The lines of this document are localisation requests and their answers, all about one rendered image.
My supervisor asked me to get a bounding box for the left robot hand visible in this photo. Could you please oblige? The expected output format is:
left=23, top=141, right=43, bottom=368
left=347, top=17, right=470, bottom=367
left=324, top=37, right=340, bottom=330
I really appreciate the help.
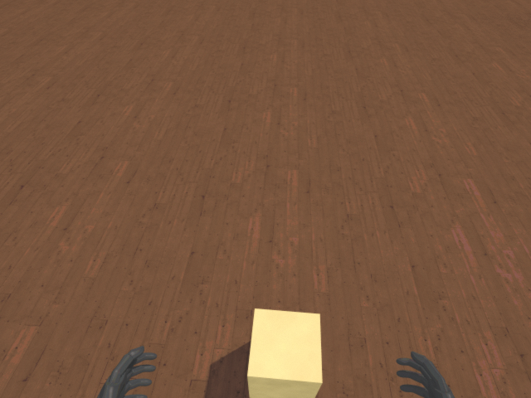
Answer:
left=97, top=346, right=157, bottom=398

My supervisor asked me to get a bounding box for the carton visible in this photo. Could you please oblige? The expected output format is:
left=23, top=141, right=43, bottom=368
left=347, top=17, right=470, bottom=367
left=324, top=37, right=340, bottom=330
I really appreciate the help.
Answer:
left=247, top=308, right=323, bottom=398

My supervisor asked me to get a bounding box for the right robot hand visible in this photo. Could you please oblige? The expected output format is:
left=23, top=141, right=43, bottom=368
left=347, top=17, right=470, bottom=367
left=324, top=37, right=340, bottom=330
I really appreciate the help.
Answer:
left=397, top=352, right=455, bottom=398

